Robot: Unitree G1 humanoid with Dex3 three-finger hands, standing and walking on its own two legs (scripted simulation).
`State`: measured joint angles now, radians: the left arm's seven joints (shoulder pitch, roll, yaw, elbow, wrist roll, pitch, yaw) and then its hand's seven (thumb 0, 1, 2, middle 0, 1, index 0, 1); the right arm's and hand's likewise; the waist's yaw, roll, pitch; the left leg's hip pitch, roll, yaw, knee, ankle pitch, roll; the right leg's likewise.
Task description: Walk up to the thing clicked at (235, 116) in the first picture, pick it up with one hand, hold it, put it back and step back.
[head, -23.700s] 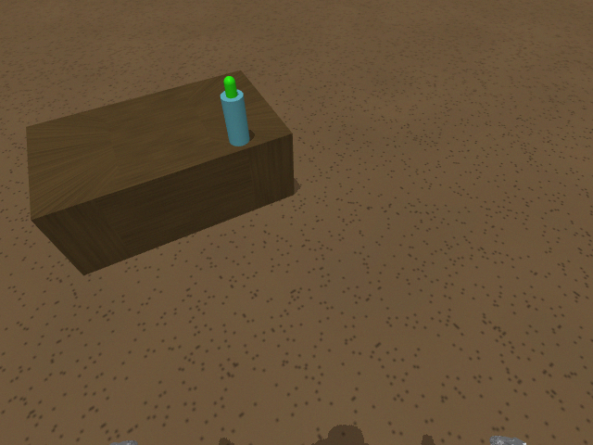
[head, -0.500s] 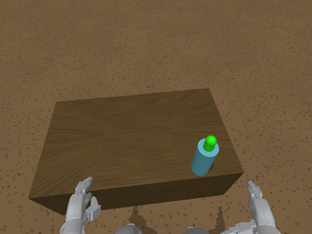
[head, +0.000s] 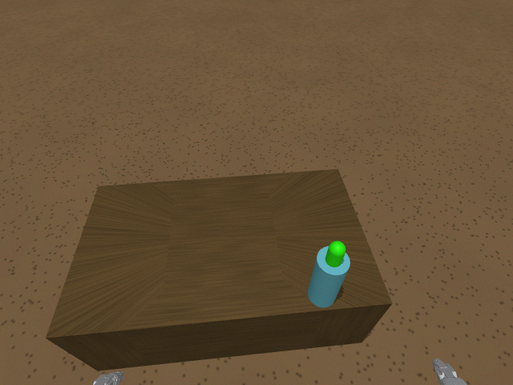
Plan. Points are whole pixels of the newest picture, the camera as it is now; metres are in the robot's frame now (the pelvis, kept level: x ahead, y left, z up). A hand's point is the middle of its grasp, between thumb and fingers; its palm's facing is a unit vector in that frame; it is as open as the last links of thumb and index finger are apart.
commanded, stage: home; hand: right
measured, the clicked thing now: (329, 272) +0.42 -0.17 -0.26
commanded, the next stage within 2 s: stand in 1.30 s
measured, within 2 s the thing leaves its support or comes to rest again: neither
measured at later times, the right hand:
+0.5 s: hand out of the picture +0.04 -0.24 -0.13, palm faces -0.01 +0.92 -0.38, open 17.4 cm
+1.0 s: hand out of the picture +0.05 -0.24 -0.13, palm faces -0.03 +0.93 -0.37, open 17.5 cm
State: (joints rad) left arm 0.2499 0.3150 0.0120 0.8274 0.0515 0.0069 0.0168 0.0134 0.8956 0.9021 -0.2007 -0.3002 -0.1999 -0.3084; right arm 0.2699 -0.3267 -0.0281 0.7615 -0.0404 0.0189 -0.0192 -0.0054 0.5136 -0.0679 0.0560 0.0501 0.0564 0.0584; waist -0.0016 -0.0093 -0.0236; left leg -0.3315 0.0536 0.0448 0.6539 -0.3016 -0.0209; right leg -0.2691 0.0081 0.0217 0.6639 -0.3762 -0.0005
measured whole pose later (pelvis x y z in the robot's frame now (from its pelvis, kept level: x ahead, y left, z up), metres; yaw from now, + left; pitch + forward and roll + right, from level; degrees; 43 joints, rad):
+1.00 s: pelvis -0.01 +0.01 +0.02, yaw +1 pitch -3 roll -1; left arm 0.18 0.34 -0.01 1.13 0.02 0.01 0.00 0.01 0.90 0.90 -0.20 -0.30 -0.20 -0.31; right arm 0.14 -0.33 0.02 1.13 -0.01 0.00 -0.02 0.00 0.55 -0.05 0.05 0.04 0.05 0.05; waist -0.01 -0.01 0.03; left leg -0.18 0.04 0.04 0.39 -0.15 -0.01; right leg -0.10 0.00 0.01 0.36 -0.21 0.02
